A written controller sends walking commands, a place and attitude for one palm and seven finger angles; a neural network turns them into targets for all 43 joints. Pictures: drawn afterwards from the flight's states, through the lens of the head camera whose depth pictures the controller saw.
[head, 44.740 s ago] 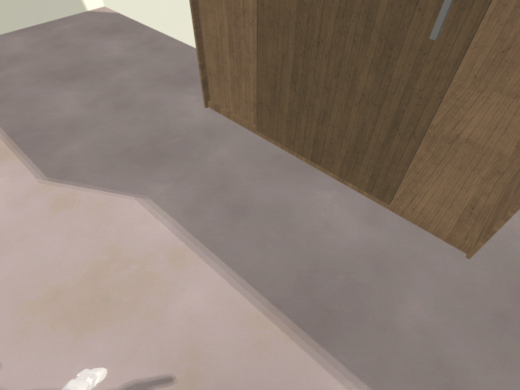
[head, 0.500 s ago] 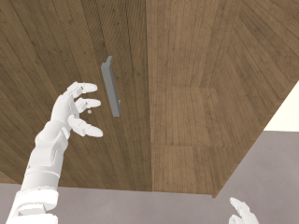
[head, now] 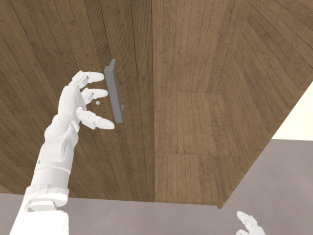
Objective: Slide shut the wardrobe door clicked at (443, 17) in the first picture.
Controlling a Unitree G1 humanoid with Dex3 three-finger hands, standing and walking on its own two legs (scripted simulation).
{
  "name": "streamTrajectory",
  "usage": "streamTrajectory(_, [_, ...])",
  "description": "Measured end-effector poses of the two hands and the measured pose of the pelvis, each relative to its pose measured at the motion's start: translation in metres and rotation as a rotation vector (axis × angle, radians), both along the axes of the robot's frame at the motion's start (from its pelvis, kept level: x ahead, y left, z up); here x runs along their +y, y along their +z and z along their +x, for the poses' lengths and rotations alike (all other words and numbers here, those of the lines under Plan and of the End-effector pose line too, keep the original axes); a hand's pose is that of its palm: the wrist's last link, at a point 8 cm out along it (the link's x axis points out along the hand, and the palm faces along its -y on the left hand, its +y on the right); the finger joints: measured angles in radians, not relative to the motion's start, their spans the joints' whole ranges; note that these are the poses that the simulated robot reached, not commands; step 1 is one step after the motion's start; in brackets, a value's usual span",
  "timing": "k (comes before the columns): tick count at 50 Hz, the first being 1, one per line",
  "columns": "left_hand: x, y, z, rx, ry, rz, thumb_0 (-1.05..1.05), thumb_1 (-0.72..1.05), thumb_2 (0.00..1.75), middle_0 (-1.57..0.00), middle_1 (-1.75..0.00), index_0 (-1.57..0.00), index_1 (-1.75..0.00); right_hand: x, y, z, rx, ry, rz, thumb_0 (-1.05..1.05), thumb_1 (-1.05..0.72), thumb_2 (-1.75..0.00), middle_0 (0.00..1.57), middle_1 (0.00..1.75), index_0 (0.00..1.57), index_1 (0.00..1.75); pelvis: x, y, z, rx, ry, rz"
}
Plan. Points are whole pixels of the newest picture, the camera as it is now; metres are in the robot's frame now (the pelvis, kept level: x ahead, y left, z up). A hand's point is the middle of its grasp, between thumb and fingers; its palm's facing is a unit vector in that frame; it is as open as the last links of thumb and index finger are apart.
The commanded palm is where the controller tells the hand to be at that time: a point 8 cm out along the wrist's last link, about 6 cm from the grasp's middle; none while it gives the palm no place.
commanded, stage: slide the fingers in behind the handle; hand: left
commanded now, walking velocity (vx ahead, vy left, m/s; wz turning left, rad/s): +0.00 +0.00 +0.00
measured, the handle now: (116, 93) +0.44 +0.13 +0.15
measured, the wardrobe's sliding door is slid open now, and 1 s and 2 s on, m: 0.39 0.39 0.39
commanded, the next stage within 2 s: grip the handle and tug to test in 1.92 s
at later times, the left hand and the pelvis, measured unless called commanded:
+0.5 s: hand (106, 106) +0.38 +0.14 +0.16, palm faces -0.04 -1.00 -0.02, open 14.0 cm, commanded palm +0.36 +0.20 +0.16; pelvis +0.00 +0.01 +0.00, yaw -1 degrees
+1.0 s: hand (112, 106) +0.38 +0.12 +0.16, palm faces -0.03 -1.00 -0.03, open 14.1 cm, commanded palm +0.35 +0.17 +0.16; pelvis +0.00 +0.00 +0.00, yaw +0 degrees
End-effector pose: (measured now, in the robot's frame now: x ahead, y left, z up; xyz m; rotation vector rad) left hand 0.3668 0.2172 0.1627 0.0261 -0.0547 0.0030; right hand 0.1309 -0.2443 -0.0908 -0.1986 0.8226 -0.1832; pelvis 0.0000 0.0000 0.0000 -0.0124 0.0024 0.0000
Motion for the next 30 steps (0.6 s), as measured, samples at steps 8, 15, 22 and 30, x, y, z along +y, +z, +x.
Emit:
streamTrajectory(8, [0.005,0.004,0.007,0.028,-0.007,-0.003,-0.01,-0.5,0.3,-0.36,-1.25,-0.34,-1.24,-0.001,-0.005,-0.002,0.025,0.001,-0.001,0.01,-0.9,-0.89,0.2,0.3,0.21,0.3,0.003,-0.001,0.0,0.013,0.014,-0.003])
streamTrajectory(15, [-0.004,-0.001,0.005,0.033,-0.027,0.013,-0.01,-0.5,0.3,-0.34,-1.24,-0.32,-1.23,0.005,-0.006,-0.004,0.015,0.002,0.019,0.01,-0.91,-0.89,0.2,0.3,0.21,0.3,0.005,-0.001,0.0,0.014,0.01,-0.002])
streamTrajectory(22, [-0.022,-0.01,-0.002,0.035,-0.055,-0.004,-0.01,-0.5,0.3,-0.32,-1.21,-0.31,-1.21,0.011,-0.002,-0.003,-0.019,-0.007,0.036,0.01,-0.9,-0.89,0.2,0.3,0.21,0.3,0.007,0.0,0.0,0.001,-0.008,0.001])
streamTrajectory(30, [-0.016,0.002,-0.012,-0.006,-0.018,0.001,-0.01,-0.5,0.3,-0.31,-1.2,-0.3,-1.2,0.013,0.002,0.003,-0.035,0.007,0.038,0.01,-0.9,-0.89,0.2,0.3,0.21,0.3,0.005,0.001,0.0,-0.014,-0.011,0.001])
